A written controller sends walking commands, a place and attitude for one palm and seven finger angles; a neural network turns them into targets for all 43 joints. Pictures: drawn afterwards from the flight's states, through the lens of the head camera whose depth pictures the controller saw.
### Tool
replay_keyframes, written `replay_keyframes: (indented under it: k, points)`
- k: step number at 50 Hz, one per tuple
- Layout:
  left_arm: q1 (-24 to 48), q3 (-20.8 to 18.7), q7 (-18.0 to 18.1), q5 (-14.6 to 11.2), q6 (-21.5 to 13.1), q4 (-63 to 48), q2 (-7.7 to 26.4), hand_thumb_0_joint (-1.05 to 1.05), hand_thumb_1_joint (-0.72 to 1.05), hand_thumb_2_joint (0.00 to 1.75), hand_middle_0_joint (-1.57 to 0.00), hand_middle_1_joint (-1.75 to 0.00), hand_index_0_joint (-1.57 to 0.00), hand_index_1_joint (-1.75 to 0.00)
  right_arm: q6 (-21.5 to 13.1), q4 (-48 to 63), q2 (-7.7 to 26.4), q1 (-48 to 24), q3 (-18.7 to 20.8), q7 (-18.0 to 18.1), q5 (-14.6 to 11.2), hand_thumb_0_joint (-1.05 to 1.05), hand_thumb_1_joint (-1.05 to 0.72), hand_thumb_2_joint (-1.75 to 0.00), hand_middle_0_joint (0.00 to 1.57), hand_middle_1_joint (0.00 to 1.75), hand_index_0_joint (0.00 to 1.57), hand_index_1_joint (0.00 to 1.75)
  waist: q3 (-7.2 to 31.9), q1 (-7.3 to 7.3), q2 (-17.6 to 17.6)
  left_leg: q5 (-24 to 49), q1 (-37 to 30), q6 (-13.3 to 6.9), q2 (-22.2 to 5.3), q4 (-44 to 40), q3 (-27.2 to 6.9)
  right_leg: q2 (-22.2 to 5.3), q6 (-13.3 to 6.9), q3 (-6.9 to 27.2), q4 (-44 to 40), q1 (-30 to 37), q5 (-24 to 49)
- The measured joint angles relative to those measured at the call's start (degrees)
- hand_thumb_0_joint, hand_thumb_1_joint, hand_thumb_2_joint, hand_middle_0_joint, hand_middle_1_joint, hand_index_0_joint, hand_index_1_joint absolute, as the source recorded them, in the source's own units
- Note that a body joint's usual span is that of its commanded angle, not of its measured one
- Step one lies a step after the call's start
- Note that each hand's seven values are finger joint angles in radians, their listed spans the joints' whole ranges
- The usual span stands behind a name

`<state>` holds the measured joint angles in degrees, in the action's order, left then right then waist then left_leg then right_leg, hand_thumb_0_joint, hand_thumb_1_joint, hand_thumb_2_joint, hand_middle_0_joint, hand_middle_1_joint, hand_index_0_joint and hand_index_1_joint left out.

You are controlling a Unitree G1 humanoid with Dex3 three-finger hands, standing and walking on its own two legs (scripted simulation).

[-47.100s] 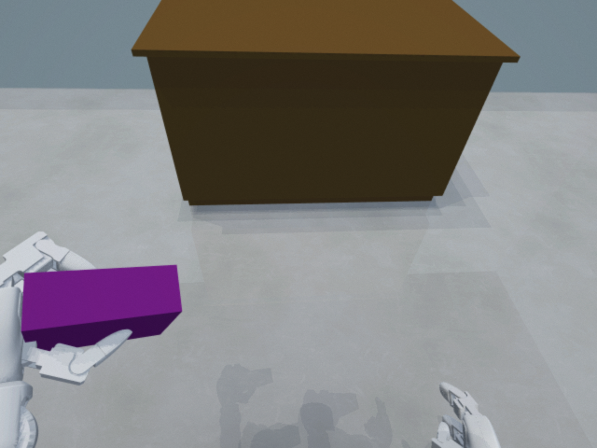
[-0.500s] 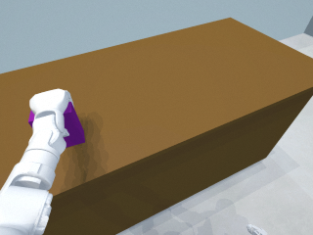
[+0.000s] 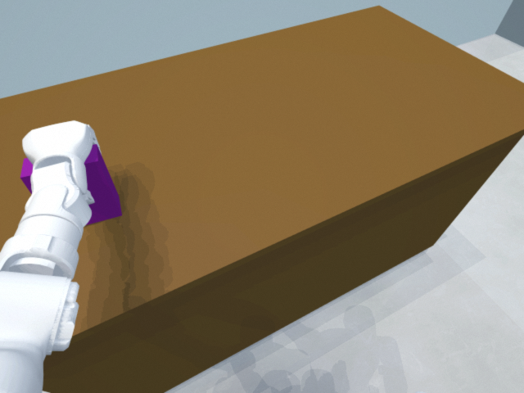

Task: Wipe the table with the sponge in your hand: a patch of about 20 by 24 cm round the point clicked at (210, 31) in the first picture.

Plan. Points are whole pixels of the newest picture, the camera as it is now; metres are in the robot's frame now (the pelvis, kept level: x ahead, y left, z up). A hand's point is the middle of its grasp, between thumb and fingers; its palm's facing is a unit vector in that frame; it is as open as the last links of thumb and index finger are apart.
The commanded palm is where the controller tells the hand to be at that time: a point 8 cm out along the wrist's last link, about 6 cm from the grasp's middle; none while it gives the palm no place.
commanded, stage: wipe forward along the middle lane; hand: left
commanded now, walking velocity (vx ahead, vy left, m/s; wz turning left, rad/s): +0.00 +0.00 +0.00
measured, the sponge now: (81, 198) +0.42 +0.32 +0.05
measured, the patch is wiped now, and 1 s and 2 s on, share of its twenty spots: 0.85 0.85 0.85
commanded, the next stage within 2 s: slide back across to the first lane in 0.12 s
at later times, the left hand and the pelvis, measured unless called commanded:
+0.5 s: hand (62, 162) +0.45 +0.34 +0.10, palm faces -0.08 -0.02 -1.00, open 9.4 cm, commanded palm +0.42 +0.35 +0.16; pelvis +0.01 +0.01 +0.00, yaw -1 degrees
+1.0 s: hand (14, 181) +0.41 +0.40 +0.11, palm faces -0.12 -0.01 -0.99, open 9.4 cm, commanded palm +0.39 +0.39 +0.16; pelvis +0.02 +0.03 +0.00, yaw +0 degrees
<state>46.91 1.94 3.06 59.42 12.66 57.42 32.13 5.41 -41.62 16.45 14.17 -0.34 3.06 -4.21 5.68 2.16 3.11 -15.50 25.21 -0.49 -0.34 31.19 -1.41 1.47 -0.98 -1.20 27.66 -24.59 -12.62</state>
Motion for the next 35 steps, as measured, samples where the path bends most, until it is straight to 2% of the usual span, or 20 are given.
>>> replay_keyframes:
  k: [14, 22, 29, 35]
  points:
    - [2.89, -2.28, 1.01, 0.54, -1.52, 4.19, 2.55, 0.01, -0.50, 1.12, -0.80, -1.41, -0.83, -1.40, 0.13, -1.55, 0.13, 2.09, 0.45, -0.54, 0.25, 0.01, -0.91, -0.90, 0.20, 0.30, 0.20, 0.30, 0.27, 1.43, -0.06, -0.59, 1.88, -0.46, -0.08, 0.69, 0.62, 0.09, 0.44, 0.63, -0.10, -1.73, 0.05]
    - [-0.12, -4.92, 0.76, 0.89, -2.73, 2.09, 3.34, 0.00, -0.49, 1.12, -0.80, -1.42, -0.82, -1.41, 0.56, -1.05, 0.24, 2.50, 0.59, -0.67, 0.17, 0.01, -0.91, -0.90, 0.20, 0.30, 0.20, 0.30, 0.37, 1.59, 0.12, -0.81, 0.27, -0.84, -0.07, -0.19, 1.25, 0.07, 0.75, 1.28, -1.32, -0.16, 0.22]
    - [-3.47, -6.26, -0.20, 0.94, -3.19, -0.16, 4.77, 0.00, -0.49, 1.11, -0.79, -1.43, -0.82, -1.41, 0.54, -0.38, 0.35, 1.63, 0.52, -0.72, -0.12, 0.01, -0.91, -0.90, 0.20, 0.30, 0.20, 0.30, -0.14, 0.99, 0.23, -0.89, -2.25, -1.19, 0.25, -1.39, 1.36, -0.24, 1.04, 1.42, -2.64, 2.44, 0.17]
    - [-6.00, -5.93, -2.25, 0.13, -4.35, -2.88, 5.93, -0.01, -0.48, 1.11, -0.79, -1.43, -0.81, -1.42, 0.28, 0.23, 0.44, 0.79, 0.70, -0.47, -0.26, 0.01, -0.91, -0.90, 0.20, 0.30, 0.20, 0.30, -0.47, -0.55, 0.15, -1.02, -3.63, -1.48, 0.71, -1.94, 0.80, -0.67, 1.26, 0.87, -3.50, 4.23, -0.06]
